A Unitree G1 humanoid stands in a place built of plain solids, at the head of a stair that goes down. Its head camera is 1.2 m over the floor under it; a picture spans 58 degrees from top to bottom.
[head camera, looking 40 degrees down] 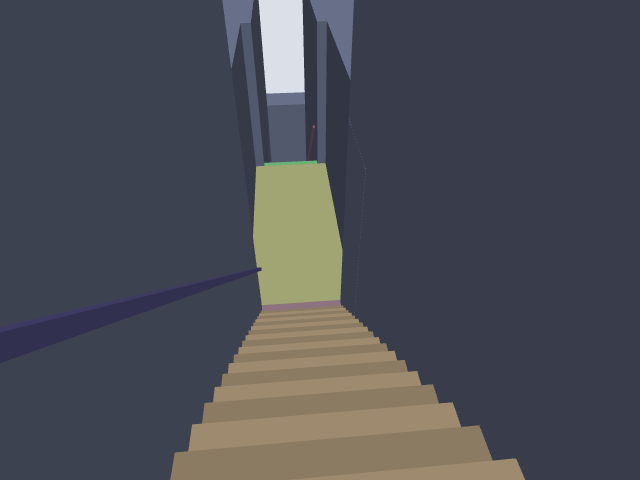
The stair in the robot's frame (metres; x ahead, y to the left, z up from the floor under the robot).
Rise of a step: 0.21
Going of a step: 0.23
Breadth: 1.30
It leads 5 degrees to the left of straight ahead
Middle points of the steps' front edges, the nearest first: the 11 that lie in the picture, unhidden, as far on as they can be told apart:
0.87 -0.05 -0.63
1.10 -0.03 -0.84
1.32 0.00 -1.05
1.55 0.02 -1.26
1.78 0.04 -1.47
2.01 0.06 -1.68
2.24 0.08 -1.89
2.46 0.10 -2.10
2.69 0.12 -2.31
2.92 0.14 -2.52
3.15 0.16 -2.73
